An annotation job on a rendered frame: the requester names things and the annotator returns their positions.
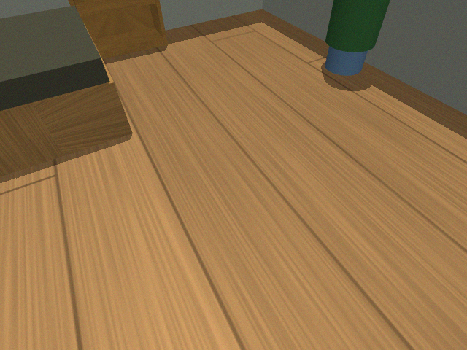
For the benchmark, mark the bed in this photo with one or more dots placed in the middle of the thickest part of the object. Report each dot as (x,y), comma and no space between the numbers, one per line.
(56,94)

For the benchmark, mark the bookshelf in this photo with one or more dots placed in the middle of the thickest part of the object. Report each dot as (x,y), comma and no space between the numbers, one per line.
(119,27)

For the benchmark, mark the potted plant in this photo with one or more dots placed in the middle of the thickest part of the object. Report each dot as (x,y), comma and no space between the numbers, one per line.
(353,29)

